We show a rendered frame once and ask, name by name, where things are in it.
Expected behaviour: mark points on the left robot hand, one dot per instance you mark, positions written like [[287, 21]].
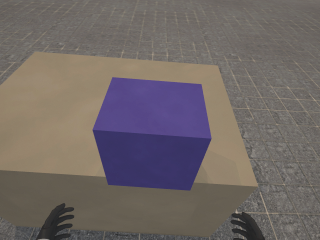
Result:
[[50, 228]]

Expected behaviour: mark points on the pedestal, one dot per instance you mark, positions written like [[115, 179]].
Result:
[[49, 155]]

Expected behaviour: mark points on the carton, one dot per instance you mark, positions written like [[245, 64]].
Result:
[[152, 134]]

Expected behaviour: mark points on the right robot hand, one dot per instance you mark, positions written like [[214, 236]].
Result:
[[252, 232]]

